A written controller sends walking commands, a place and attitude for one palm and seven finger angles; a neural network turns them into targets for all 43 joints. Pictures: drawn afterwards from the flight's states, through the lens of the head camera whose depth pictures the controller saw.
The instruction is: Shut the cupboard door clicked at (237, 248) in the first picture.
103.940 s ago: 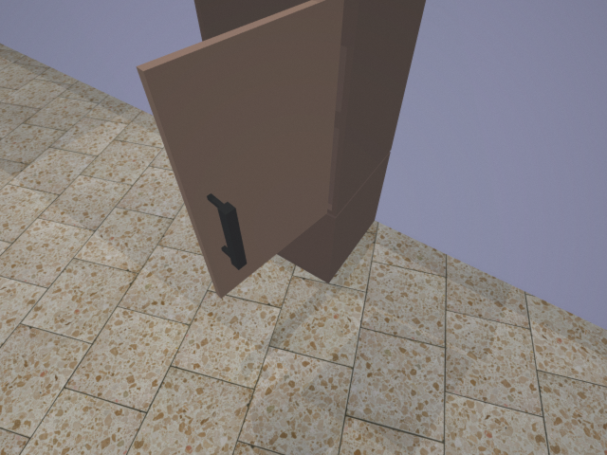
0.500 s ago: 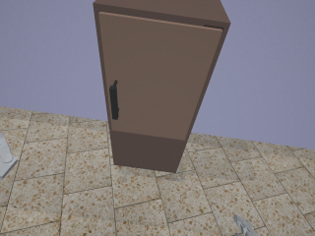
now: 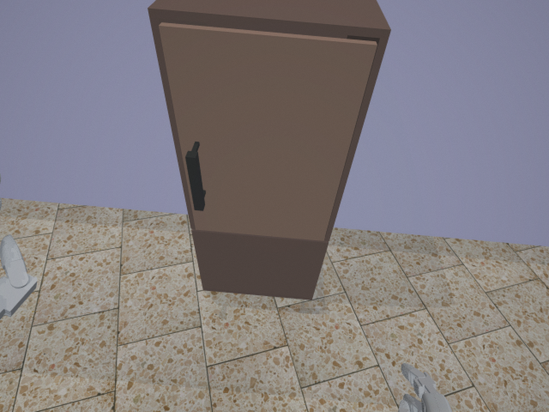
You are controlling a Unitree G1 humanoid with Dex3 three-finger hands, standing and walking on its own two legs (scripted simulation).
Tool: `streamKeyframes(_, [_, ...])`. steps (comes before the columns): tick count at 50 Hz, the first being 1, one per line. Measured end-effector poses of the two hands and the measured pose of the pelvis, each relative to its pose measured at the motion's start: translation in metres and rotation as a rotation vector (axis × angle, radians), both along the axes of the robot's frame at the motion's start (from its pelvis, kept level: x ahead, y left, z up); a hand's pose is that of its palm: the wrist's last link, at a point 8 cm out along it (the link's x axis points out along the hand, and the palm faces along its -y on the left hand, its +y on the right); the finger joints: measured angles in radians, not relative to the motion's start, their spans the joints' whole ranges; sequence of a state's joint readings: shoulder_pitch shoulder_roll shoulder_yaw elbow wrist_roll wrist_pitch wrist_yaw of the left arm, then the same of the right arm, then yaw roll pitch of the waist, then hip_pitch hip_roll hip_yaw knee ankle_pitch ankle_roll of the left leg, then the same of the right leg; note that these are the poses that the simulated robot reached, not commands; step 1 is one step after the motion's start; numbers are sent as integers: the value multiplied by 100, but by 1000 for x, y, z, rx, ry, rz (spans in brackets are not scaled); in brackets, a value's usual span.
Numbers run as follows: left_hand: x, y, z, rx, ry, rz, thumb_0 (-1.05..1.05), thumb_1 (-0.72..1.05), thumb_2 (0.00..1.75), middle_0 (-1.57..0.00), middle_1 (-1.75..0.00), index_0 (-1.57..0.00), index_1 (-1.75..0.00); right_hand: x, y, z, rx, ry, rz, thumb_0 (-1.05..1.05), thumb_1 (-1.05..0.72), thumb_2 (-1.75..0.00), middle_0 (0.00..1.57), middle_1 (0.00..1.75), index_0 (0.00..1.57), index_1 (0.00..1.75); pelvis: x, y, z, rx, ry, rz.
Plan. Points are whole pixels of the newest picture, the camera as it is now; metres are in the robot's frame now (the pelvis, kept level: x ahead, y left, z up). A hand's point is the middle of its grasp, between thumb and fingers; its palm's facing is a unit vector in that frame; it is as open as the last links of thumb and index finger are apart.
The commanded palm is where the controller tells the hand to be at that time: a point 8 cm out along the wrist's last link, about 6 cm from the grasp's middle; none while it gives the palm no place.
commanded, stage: let the arm hang, fingers relaxed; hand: left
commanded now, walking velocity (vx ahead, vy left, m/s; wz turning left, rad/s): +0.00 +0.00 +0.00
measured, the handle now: (198, 177) +0.67 +0.21 -0.09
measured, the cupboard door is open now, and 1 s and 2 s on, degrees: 0 0 0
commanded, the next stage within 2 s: look to check the result in 1.20 s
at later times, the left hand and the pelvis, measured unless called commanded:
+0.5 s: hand out of the picture -0.02 +0.18 -0.18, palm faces +0.07 -0.98 -0.17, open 6.9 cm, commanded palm none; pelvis -0.01 -0.01 +0.00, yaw +3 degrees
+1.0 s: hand out of the picture -0.05 +0.14 -0.17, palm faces +0.08 -0.99 -0.14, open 7.4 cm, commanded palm none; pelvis -0.01 +0.00 +0.00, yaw +2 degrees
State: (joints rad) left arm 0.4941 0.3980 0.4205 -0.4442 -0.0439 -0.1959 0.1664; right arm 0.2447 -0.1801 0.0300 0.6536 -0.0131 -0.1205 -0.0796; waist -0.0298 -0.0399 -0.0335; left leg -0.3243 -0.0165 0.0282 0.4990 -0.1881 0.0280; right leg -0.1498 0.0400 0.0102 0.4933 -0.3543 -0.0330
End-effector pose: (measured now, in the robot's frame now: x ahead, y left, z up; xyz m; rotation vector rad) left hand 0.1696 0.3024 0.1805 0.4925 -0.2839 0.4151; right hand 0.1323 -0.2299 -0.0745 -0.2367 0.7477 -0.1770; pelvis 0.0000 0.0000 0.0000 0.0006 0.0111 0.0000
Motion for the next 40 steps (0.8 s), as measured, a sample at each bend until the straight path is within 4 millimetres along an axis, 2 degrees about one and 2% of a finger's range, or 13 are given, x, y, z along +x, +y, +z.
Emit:
streamKeyframes(5, [3, -11, 6, 57, 43, -52, 1, 89, 90, -21, -30, -21, -30, 10, 3, 1, 31, -3, 9, 1, -90, -90, 21, 30, 20, 30, 5, -4, 2, -10, 23, -4])
streamKeyframes(6, [6, -11, -2, 68, 77, -61, 1, 89, 90, -21, -30, -21, -30, 12, 1, -2, 43, -2, 22, 1, -90, -90, 21, 30, 20, 30, 5, -4, 1, -13, 27, 1])
streamKeyframes(8, [16, -6, -43, 21, 256, -56, 0, 89, 90, -20, -30, -21, -30, 16, -4, -15, 55, 31, 59, 1, -90, -90, 21, 30, 20, 30, 3, -1, -1, -12, 26, 7])
streamKeyframes(10, [20, -4, -104, -83, 493, -25, 0, 89, 90, -20, -30, -21, -30, 16, -11, -29, 53, 74, 67, 1, -90, -90, 21, 30, 20, 30, 1, 2, -6, -9, 21, 11])
streamKeyframes(12, [9, -11, -170, -203, 736, 7, 0, 90, 90, -20, -30, -20, -30, 11, -18, -39, 43, 121, 56, 1, -90, -90, 21, 30, 20, 30, -1, 4, -10, -9, 10, 22])
streamKeyframes(14, [-15, -27, -228, -316, 954, 24, 0, 90, 90, -19, -30, -20, -30, -1, -23, -43, 27, 173, 41, 1, -90, -90, 21, 30, 20, 30, -3, 3, -11, -3, -4, 29])
streamKeyframes(16, [-49, -49, -275, -420, 1141, 28, 1, 90, 90, -19, -30, -20, -30, -17, -27, -43, 8, 234, 22, 1, -90, -90, 21, 30, 20, 30, -4, 1, -11, 1, -17, 32])
streamKeyframes(19, [-106, -84, -319, -561, 1372, 36, 1, 91, 90, -20, -30, -20, -30, -47, -28, -44, -15, 347, -5, 1, -90, -90, 21, 30, 20, 30, -5, -1, -8, -1, -30, 35])
streamKeyframes(23, [-167, -79, -333, -637, 1512, 160, -2, 100, 90, -20, -30, -21, -30, -90, -24, -46, -22, 517, -19, 1, -90, -90, 20, 30, 20, 30, -7, -6, -2, -11, -26, 46])
streamKeyframes(27, [-221, -77, -329, -654, 1653, 233, -1, 98, 90, -20, -30, -21, -30, -123, -13, -53, 11, 627, -41, 1, -90, -90, 20, 30, 20, 30, -8, -5, 2, -14, -26, 45])
streamKeyframes(30, [-250, -76, -322, -656, 1726, 280, -1, 96, 90, -20, -30, -21, -30, -140, -3, -59, 48, 669, -57, 1, -90, -90, 20, 30, 20, 30, -8, -3, 4, -12, -33, 41])
streamKeyframes(35, [-273, -81, -315, -658, 1778, 314, 0, 93, 90, -20, -30, -20, -30, -154, 13, -66, 103, 694, -73, 1, -90, -90, 20, 30, 20, 30, -9, -1, 5, -9, -43, 33])
streamKeyframes(40, [-269, -91, -316, -667, 1755, 294, 0, 91, 90, -20, -30, -20, -30, -158, 24, -71, 139, 688, -77, 1, -90, -90, 21, 30, 20, 30, -11, 0, 5, -6, -49, 29])
